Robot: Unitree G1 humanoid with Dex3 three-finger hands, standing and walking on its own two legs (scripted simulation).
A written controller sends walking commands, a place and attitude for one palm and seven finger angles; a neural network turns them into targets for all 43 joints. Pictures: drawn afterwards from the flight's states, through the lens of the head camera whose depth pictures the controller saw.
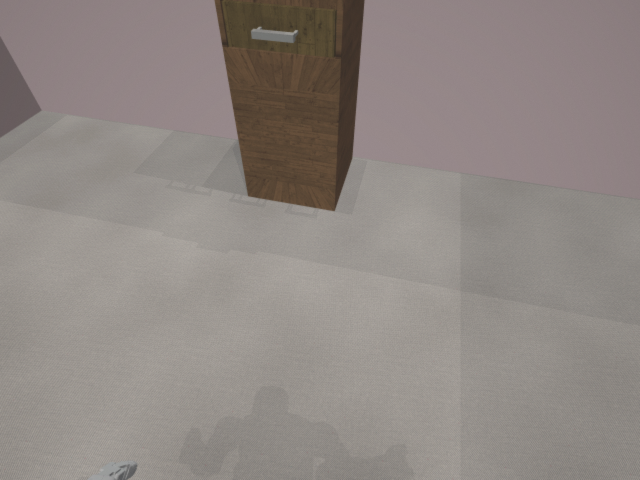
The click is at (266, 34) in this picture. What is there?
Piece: drawer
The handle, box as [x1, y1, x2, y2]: [251, 27, 297, 42]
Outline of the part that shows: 251,31 252,38 293,42 295,40 294,37 297,34 297,30 293,32 262,30 261,27 258,27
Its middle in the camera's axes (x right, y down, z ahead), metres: -0.15 -0.68 +1.29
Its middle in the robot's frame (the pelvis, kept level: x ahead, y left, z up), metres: +1.42 +0.22 +0.01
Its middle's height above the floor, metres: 0.78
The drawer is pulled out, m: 0.00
